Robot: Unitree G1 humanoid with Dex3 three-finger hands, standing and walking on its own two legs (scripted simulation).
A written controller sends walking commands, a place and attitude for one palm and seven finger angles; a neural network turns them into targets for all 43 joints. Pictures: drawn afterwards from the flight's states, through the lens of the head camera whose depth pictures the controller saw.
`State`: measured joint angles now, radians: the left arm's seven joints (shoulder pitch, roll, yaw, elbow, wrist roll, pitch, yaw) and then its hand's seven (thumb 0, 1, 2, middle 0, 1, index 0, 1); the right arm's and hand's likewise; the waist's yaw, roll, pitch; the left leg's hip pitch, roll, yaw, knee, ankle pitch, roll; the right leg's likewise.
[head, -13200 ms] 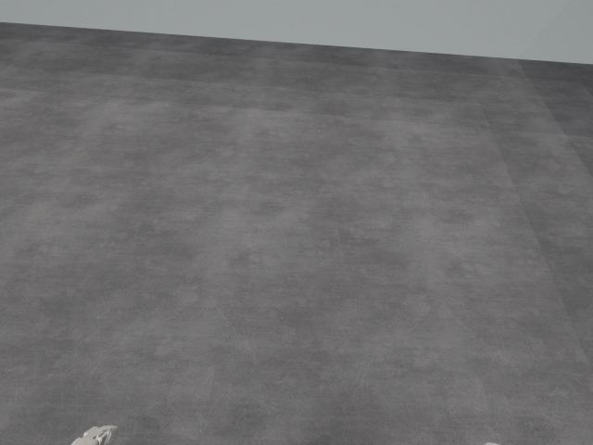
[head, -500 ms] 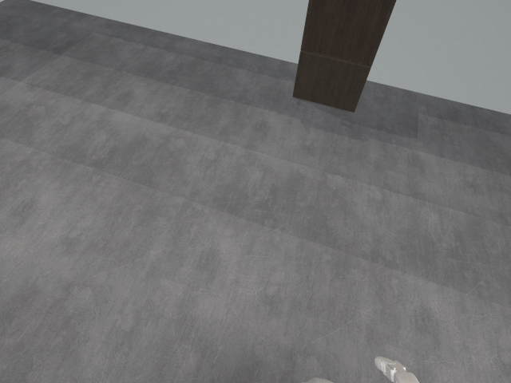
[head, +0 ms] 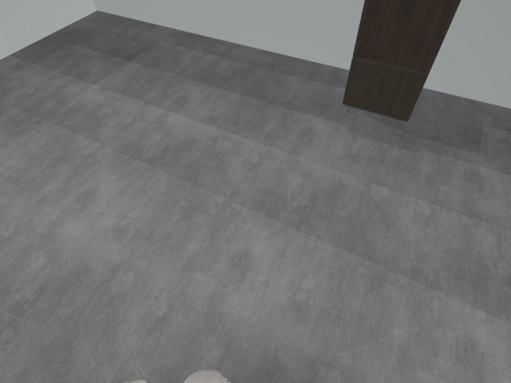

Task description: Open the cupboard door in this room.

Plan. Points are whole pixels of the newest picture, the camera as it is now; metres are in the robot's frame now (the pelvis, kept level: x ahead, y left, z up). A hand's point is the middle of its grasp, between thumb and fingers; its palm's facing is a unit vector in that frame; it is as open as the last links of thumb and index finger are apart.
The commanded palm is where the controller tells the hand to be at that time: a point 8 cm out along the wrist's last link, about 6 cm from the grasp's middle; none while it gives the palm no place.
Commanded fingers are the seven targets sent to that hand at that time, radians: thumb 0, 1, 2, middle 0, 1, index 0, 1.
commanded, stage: stand and wait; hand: left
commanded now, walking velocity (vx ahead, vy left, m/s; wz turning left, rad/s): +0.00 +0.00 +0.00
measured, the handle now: out of the picture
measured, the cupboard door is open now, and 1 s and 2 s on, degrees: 0 0 0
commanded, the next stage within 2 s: turn or walk to find it in 0.22 s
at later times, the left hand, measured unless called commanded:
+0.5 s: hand out of the picture +0.01 +0.20 -0.17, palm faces +0.12 -0.96 -0.25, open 7.4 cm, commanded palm none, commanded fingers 0.00 0.90 0.90 -0.20 -0.30 -0.20 -0.30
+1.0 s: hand out of the picture -0.02 +0.20 -0.18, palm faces +0.04 -0.98 -0.20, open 7.3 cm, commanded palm none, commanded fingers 0.00 0.90 0.90 -0.20 -0.30 -0.20 -0.30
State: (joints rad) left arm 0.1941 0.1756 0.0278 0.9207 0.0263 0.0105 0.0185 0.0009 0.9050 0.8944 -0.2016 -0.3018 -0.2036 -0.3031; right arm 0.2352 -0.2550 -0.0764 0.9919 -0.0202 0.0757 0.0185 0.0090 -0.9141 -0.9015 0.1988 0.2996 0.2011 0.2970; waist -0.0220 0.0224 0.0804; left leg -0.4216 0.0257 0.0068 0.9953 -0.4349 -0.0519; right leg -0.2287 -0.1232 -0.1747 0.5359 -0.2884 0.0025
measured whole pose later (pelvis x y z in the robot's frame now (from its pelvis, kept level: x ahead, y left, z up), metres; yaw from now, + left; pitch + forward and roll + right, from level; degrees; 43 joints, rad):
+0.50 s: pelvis -0.01 +0.01 +0.00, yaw +4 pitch -2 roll +1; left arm 0.24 0.17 0.02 1.08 0.01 0.00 0.02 0.00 0.91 0.89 -0.20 -0.30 -0.20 -0.30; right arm 0.17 -0.19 -0.04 1.06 -0.01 0.03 -0.01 0.00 -0.92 -0.90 0.20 0.30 0.21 0.30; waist 0.01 0.04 0.03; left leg -0.22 0.01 0.01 0.55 -0.34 -0.02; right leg -0.21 -0.05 -0.11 0.54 -0.30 -0.01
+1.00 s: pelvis -0.03 +0.02 +0.00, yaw -1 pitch -2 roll +0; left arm 0.24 0.17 0.04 1.11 0.01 0.04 0.01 0.00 0.91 0.89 -0.20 -0.30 -0.20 -0.30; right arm 0.27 -0.14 -0.03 1.12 -0.02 0.02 -0.03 0.01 -0.91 -0.90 0.20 0.30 0.20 0.30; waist 0.01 0.00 0.05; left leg -0.19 0.07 0.11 0.50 -0.28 -0.02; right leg -0.26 -0.01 -0.02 0.53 -0.26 -0.01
